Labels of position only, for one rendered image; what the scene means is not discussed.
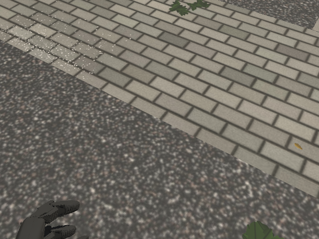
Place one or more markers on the left robot hand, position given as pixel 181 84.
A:
pixel 34 227

